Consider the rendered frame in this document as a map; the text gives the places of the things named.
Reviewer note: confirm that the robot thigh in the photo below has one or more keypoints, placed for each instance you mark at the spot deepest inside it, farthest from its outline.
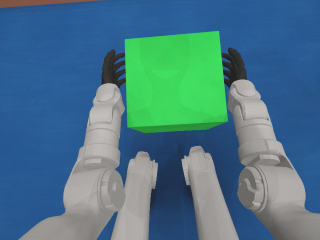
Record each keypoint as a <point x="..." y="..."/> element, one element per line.
<point x="132" y="221"/>
<point x="213" y="220"/>

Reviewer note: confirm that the robot right thigh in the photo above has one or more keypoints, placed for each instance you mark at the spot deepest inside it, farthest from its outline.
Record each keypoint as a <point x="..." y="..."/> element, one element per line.
<point x="213" y="220"/>

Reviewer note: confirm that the robot right upper arm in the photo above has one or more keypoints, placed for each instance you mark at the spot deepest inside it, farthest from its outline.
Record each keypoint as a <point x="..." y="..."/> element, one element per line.
<point x="276" y="196"/>

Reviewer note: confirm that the carton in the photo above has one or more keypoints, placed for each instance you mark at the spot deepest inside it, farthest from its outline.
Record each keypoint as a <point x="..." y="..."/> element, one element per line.
<point x="175" y="83"/>

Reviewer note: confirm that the robot left upper arm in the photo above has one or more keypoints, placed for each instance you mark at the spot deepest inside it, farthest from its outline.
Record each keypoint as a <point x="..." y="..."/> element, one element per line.
<point x="91" y="198"/>

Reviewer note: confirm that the right robot forearm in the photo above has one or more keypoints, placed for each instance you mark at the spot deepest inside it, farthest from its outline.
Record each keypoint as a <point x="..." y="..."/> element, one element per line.
<point x="257" y="141"/>

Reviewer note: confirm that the robot left thigh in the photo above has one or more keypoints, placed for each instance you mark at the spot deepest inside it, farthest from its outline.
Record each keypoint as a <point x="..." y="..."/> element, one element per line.
<point x="132" y="221"/>

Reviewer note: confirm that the left robot forearm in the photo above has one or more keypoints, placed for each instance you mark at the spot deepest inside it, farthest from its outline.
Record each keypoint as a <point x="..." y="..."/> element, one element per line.
<point x="101" y="144"/>

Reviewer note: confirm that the right robot hand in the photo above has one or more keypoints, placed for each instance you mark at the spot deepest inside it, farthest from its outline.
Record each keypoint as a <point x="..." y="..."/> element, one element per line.
<point x="236" y="67"/>

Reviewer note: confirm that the left robot hand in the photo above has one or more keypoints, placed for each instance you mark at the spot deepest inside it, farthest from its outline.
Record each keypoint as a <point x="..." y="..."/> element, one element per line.
<point x="109" y="74"/>

